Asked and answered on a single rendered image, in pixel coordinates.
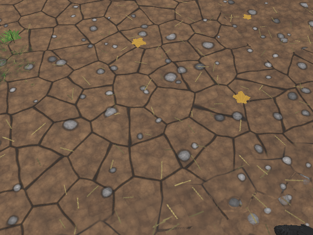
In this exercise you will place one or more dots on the robot right hand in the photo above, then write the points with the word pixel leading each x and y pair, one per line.
pixel 301 229

